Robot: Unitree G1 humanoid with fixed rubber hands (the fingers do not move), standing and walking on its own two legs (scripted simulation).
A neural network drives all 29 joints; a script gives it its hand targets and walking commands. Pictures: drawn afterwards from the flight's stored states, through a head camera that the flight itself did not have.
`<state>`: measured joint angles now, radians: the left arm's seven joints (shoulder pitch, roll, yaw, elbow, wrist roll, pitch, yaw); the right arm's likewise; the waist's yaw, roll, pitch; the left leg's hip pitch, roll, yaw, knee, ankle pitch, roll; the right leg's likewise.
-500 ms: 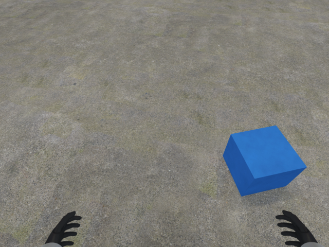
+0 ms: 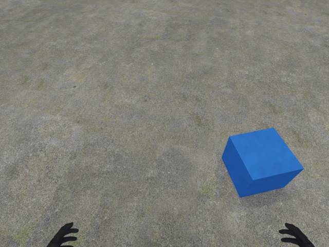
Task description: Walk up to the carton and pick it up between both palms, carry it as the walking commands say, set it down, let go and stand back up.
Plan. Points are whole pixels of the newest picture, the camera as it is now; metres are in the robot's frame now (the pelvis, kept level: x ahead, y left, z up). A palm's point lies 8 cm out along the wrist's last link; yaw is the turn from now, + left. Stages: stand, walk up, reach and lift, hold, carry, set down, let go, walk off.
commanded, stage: stand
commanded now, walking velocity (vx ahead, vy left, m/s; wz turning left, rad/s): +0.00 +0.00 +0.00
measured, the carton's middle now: (257, 162) +0.66 -0.54 -0.65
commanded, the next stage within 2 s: walk up in 0.38 s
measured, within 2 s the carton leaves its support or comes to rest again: neither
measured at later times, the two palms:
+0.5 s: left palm out of the picture +0.10 +0.31 -0.10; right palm out of the picture +0.10 -0.31 -0.10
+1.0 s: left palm out of the picture +0.10 +0.19 -0.13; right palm out of the picture +0.08 -0.34 -0.14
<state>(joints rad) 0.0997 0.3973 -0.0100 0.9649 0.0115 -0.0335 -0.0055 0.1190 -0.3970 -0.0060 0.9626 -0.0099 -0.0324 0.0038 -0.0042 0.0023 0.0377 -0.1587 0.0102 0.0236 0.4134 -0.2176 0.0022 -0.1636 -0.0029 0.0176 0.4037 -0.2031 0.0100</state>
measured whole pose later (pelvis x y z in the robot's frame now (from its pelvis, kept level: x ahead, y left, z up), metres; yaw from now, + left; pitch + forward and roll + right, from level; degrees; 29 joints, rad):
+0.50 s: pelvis +0.00 +0.00 +0.00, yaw +0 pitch -2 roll +0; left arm 0.10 0.40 -0.01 1.04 0.01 -0.02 0.00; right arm 0.10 -0.40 0.00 1.04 -0.01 -0.02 0.00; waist 0.00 0.00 0.04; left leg -0.13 0.01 0.02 0.35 -0.19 0.00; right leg -0.13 0.00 0.02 0.34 -0.17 0.01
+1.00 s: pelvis +0.02 -0.06 -0.01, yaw -13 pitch +0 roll +1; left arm 0.27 0.25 0.04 0.87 0.03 0.04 -0.04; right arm 0.11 -0.28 -0.04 0.90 -0.02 0.05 -0.02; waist 0.08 0.02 0.07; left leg -0.42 0.10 0.05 1.04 -0.49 -0.06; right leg -0.28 0.05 -0.03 0.55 -0.28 -0.08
